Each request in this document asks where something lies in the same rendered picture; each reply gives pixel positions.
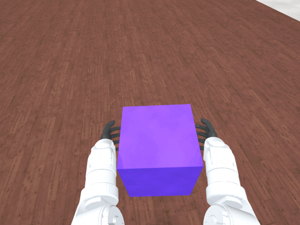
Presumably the carton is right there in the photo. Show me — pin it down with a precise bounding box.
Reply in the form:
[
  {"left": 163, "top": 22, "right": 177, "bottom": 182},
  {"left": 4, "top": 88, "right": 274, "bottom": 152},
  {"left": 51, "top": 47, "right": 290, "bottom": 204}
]
[{"left": 117, "top": 104, "right": 203, "bottom": 197}]

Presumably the left robot hand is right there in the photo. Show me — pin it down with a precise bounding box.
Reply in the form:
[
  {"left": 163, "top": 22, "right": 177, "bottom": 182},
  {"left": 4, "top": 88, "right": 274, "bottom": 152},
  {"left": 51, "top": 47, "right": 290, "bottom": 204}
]
[{"left": 100, "top": 120, "right": 121, "bottom": 151}]

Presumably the robot left upper arm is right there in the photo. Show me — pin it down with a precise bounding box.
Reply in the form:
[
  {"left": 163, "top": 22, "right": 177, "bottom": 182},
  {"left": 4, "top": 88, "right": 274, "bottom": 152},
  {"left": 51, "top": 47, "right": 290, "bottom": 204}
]
[{"left": 71, "top": 204, "right": 125, "bottom": 225}]

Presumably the robot left forearm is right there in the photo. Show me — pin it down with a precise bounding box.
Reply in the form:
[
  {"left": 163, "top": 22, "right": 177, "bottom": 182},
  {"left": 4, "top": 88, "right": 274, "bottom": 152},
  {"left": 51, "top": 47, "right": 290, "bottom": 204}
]
[{"left": 73, "top": 139, "right": 119, "bottom": 220}]

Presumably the right robot hand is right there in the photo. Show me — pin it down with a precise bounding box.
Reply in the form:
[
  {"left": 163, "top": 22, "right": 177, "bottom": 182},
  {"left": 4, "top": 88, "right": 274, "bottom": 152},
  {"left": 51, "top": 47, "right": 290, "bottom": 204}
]
[{"left": 195, "top": 118, "right": 217, "bottom": 150}]

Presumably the robot right forearm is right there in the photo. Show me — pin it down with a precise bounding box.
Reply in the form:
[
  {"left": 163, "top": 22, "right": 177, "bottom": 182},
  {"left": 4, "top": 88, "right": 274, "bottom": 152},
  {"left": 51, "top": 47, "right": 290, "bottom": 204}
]
[{"left": 203, "top": 137, "right": 257, "bottom": 218}]

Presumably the robot right upper arm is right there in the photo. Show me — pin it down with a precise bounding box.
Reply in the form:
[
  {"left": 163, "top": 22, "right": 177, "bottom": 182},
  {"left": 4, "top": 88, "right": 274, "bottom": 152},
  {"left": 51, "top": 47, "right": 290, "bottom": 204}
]
[{"left": 203, "top": 203, "right": 260, "bottom": 225}]

